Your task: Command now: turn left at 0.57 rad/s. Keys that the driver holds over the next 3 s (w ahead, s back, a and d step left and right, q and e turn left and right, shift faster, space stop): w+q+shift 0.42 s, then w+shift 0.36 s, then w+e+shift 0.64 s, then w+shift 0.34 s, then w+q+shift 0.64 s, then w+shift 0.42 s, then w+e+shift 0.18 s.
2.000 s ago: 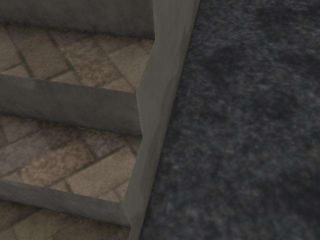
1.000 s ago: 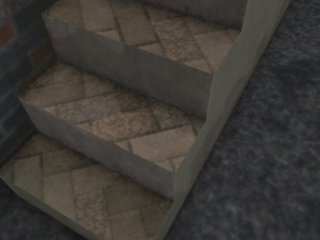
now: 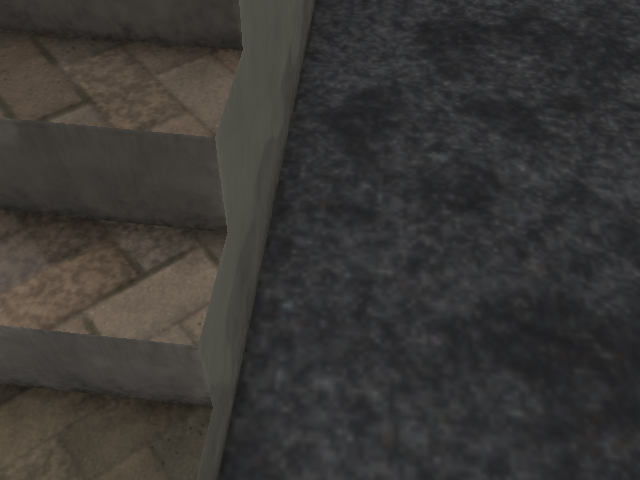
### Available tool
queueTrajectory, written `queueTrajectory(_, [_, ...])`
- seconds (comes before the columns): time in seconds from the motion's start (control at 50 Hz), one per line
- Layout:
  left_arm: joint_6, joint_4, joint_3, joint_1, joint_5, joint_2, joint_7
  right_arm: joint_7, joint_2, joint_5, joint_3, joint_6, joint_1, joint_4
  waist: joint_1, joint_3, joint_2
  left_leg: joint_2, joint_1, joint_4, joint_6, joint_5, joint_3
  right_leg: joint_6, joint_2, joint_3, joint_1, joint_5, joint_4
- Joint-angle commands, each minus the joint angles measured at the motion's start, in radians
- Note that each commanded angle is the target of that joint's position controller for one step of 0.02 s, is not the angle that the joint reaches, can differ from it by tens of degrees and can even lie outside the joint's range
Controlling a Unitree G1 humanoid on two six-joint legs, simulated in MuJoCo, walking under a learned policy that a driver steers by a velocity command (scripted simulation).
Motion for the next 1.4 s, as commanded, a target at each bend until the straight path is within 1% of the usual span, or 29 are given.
queueTrajectory(0.02, [-0.002, -0.097, 0.022, -0.036, 0.002, 0.076, 0.003, -0.006, -0.232, 0.006, -0.076, -0.016, 0.077, -0.039, 0.006, -0.027, 0.172, 0.336, 0.085, -0.278, 0.273, 0.449, -0.484, 0.022, 0.026, 0.102, -0.233, -0.161, 0.383])
queueTrajectory(0.08, [-0.017, -0.085, 0.027, -0.02, 0.006, 0.092, -0.016, -0.015, -0.169, 0.004, -0.068, 0.011, -0.058, -0.079, 0.046, -0.048, 0.123, 0.181, 0.084, -0.241, 0.173, 0.373, -0.35, 0.05, 0.004, 0.092, -0.216, -0.014, 0.297])
queueTrajectory(0.22, [-0.033, -0.113, 0.02, -0.031, -0.009, 0.102, -0.011, 0.01, -0.225, -0.004, -0.103, 0.026, -0.008, -0.083, -0.006, -0.123, 0.177, 0.16, 0.126, -0.2, 0.157, 0.375, -0.495, 0.054, 0.053, 0.097, -0.114, -0.01, 0.03])
queueTrajectory(0.3, [-0.047, -0.083, 0.026, 0.114, -0.012, 0.121, 0.013, 0.017, -0.22, 0.009, -0.103, 0.028, -0.136, -0.118, 0.09, -0.123, 0.158, 0.065, -0.075, -0.155, 0.037, 0.208, -0.513, 0.023, 0.055, 0.102, 0.194, 0.126, -0.344])
queueTrajectory(0.32, [-0.054, -0.078, 0.045, 0.144, 0.0, 0.211, 0.025, 0.015, -0.156, 0.014, -0.088, 0.021, -0.117, -0.131, 0.081, -0.118, 0.001, -0.033, -0.223, -0.016, -0.031, -0.034, -0.402, -0.019, -0.147, 0.286, 0.31, 0.03, -0.492])
queueTrajectory(0.34, [-0.046, -0.119, 0.057, 0.049, 0.003, 0.297, 0.024, 0.01, -0.098, 0.006, -0.077, 0.013, -0.041, -0.134, 0.035, -0.128, -0.216, -0.184, -0.375, 0.266, -0.072, -0.286, -0.156, -0.124, -0.42, 0.587, 0.322, -0.035, -0.548])
queueTrajectory(0.36, [-0.039, -0.114, 0.052, 0.035, 0.015, 0.259, 0.013, 0.01, -0.205, -0.028, -0.094, 0.012, -0.075, -0.128, 0.036, -0.082, -0.127, -0.062, -0.364, 0.425, -0.08, -0.244, -0.113, -0.193, -0.461, 0.545, 0.159, 0.009, -0.546])
queueTrajectory(0.4, [-0.045, -0.128, 0.022, -0.05, 0.011, 0.142, 0.001, 0.033, -0.208, -0.026, -0.104, 0.024, -0.053, -0.098, -0.016, -0.017, -0.059, -0.02, -0.296, 0.576, -0.074, -0.116, -0.101, -0.157, -0.31, 0.312, 0.064, 0.186, -0.491])
queueTrajectory(0.44, [-0.051, -0.143, 0.019, -0.067, 0.01, 0.131, 0.009, 0.058, -0.193, -0.015, -0.098, 0.044, -0.002, -0.077, -0.023, -0.04, -0.105, -0.013, -0.296, 0.659, -0.092, -0.059, -0.06, -0.137, -0.231, 0.164, 0.099, 0.351, -0.442])
queueTrajectory(0.56, [-0.06, -0.066, 0.046, 0.119, 0.001, 0.178, -0.01, 0.059, -0.134, -0.003, -0.056, 0.049, -0.121, -0.106, 0.074, -0.07, -0.129, -0.007, -0.29, 0.399, -0.099, -0.142, -0.042, -0.196, -0.294, 0.144, 0.283, 0.588, -0.364])
queueTrajectory(0.66, [-0.052, -0.03, 0.057, 0.11, 0.006, 0.206, -0.033, 0.033, -0.118, 0.01, -0.033, 0.04, -0.116, -0.09, 0.072, -0.099, -0.184, -0.022, -0.06, 0.087, -0.054, -0.165, 0.042, -0.18, -0.284, 0.098, 0.233, 0.705, -0.29])
queueTrajectory(0.7, [-0.04, -0.011, 0.055, 0.098, -0.007, 0.2, -0.036, 0.021, -0.108, -0.004, -0.026, 0.021, -0.052, -0.058, 0.023, -0.104, -0.156, -0.022, 0.091, -0.213, -0.027, 0.074, 0.061, -0.126, -0.253, 0.056, 0.175, 0.688, -0.208])
queueTrajectory(0.72, [-0.04, -0.003, 0.047, 0.132, -0.01, 0.173, -0.037, 0.013, -0.142, -0.022, -0.028, 0.009, -0.042, -0.049, 0.026, -0.128, -0.074, 0.046, 0.224, -0.315, -0.013, 0.171, -0.039, -0.067, -0.226, 0.03, 0.08, 0.55, -0.148])
queueTrajectory(0.74, [-0.039, -0.036, 0.023, 0.161, 0.009, 0.082, -0.046, 0.009, -0.199, -0.036, -0.027, -0.004, -0.028, -0.06, 0.046, -0.167, 0.178, 0.326, 0.375, -0.333, 0.026, 0.374, -0.352, -0.001, -0.148, -0.039, -0.119, 0.054, 0.033])
queueTrajectory(0.76, [-0.027, -0.049, 0.016, 0.096, -0.003, 0.068, -0.03, 0.0, -0.237, -0.01, -0.032, -0.011, -0.055, -0.044, 0.02, -0.108, 0.277, 0.407, 0.164, -0.277, 0.166, 0.584, -0.37, 0.016, -0.073, 0.006, -0.1, -0.178, 0.057])
queueTrajectory(0.78, [-0.016, -0.031, 0.026, 0.095, -0.008, 0.119, -0.027, 0.001, -0.171, -0.005, -0.017, -0.017, -0.091, -0.043, 0.033, -0.071, 0.18, 0.354, 0.152, -0.28, 0.183, 0.573, -0.316, 0.021, -0.088, 0.044, -0.084, -0.155, 0.112])
queueTrajectory(0.8, [-0.015, 0.001, 0.023, 0.112, -0.013, 0.098, -0.032, -0.006, -0.095, -0.005, 0.014, -0.022, -0.144, -0.037, 0.058, -0.053, 0.161, 0.309, 0.124, -0.296, 0.155, 0.541, -0.227, 0.018, -0.09, 0.062, -0.052, -0.099, 0.095])
queueTrajectory(0.82, [-0.017, 0.037, 0.022, 0.15, -0.017, 0.093, -0.036, -0.016, -0.072, -0.018, 0.027, -0.022, -0.174, -0.028, 0.078, -0.047, 0.162, 0.258, 0.116, -0.297, 0.119, 0.555, -0.155, 0.021, -0.078, 0.062, -0.016, -0.05, 0.078])
queueTrajectory(0.9, [-0.012, 0.064, 0.051, 0.169, -0.009, 0.146, -0.046, -0.037, -0.172, 0.001, -0.007, -0.011, -0.107, 0.004, 0.053, -0.065, 0.153, 0.276, 0.205, -0.221, 0.145, 0.745, -0.07, 0.035, -0.022, 0.04, -0.11, -0.059, 0.297])
queueTrajectory(1.0, [0.014, 0.03, 0.056, 0.09, -0.004, 0.112, -0.066, -0.052, -0.137, -0.01, -0.013, -0.001, -0.11, -0.006, 0.028, -0.005, 0.147, 0.319, 0.196, -0.273, 0.173, 0.405, -0.054, 0.06, -0.061, 0.02, -0.22, -0.046, 0.335])
queueTrajectory(1.18, [0.02, -0.039, 0.058, 0.087, -0.019, 0.093, -0.099, -0.023, -0.196, -0.014, -0.049, -0.022, -0.15, -0.03, 0.05, -0.085, 0.171, 0.368, 0.143, -0.124, 0.1, 0.422, 0.085, -0.008, -0.053, -0.071, 0.019, -0.018, -0.02])
queueTrajectory(1.2, [0.016, -0.037, 0.058, 0.114, -0.012, 0.089, -0.097, -0.019, -0.195, -0.007, -0.052, -0.017, -0.157, -0.036, 0.079, -0.094, 0.126, 0.356, 0.097, -0.041, 0.058, 0.351, 0.129, -0.024, -0.035, -0.076, 0.097, 0.072, -0.138])
queueTrajectory(1.22, [0.003, -0.019, 0.072, 0.167, 0.004, 0.132, -0.088, -0.009, -0.179, -0.004, -0.053, -0.015, -0.121, -0.027, 0.109, -0.094, -0.014, 0.294, -0.012, 0.144, -0.004, 0.179, 0.179, -0.05, -0.056, 0.04, 0.203, 0.186, -0.28])
queueTrajectory(1.24, [-0.012, -0.041, 0.106, 0.185, 0.001, 0.297, -0.07, 0.0, -0.104, -0.015, -0.035, -0.008, -0.115, -0.078, 0.088, -0.068, -0.316, 0.125, -0.325, 0.424, -0.093, -0.31, 0.244, -0.145, -0.35, 0.504, 0.302, 0.472, -0.4])
queueTrajectory(1.26, [-0.017, -0.03, 0.125, 0.264, 0.0, 0.347, -0.07, -0.012, -0.112, -0.026, -0.026, 0.006, -0.221, -0.133, 0.138, -0.098, -0.243, 0.027, -0.382, 0.548, -0.09, -0.401, 0.019, -0.278, -0.408, 0.638, 0.249, 0.651, -0.397])
queueTrajectory(1.28, [-0.014, -0.035, 0.121, 0.228, -0.005, 0.311, -0.064, -0.016, -0.125, -0.017, -0.024, 0.009, -0.202, -0.121, 0.107, -0.078, -0.13, 0.063, -0.404, 0.594, -0.082, -0.31, -0.037, -0.286, -0.365, 0.538, 0.254, 0.536, -0.388])
queueTrajectory(1.3, [-0.006, -0.052, 0.109, 0.154, -0.013, 0.264, -0.056, -0.016, -0.143, -0.005, -0.029, 0.0, -0.183, -0.106, 0.074, -0.029, -0.083, 0.084, -0.406, 0.57, -0.075, -0.189, -0.048, -0.252, -0.3, 0.459, 0.217, 0.431, -0.397])
queueTrajectory(1.34, [0.001, -0.094, 0.092, 0.051, -0.021, 0.205, -0.041, -0.017, -0.172, -0.024, -0.038, -0.01, -0.163, -0.083, 0.046, -0.039, -0.098, 0.09, -0.382, 0.533, -0.08, -0.058, -0.045, -0.196, -0.206, 0.385, 0.221, 0.453, -0.392])
queueTrajectory(1.4, [-0.006, -0.092, 0.093, 0.107, -0.026, 0.214, -0.046, -0.003, -0.148, -0.025, -0.032, 0.0, -0.137, -0.084, 0.051, -0.104, -0.037, 0.068, -0.369, 0.527, -0.098, -0.019, -0.052, -0.184, -0.18, 0.376, 0.261, 0.606, -0.352])
Next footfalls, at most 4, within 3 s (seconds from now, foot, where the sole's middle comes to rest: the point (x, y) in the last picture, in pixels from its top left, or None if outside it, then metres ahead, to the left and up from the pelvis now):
0.32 right None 0.06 -0.11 -0.77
0.72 left None -0.06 0.08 -0.77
1.22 right None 0.01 -0.12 -0.77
1.84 left None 0.05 0.07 -0.77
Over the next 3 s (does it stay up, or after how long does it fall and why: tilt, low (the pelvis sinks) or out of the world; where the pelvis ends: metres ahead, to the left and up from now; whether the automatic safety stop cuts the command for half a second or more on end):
stays up -0.03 -0.03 0.01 its command is cut before an obstacle from the start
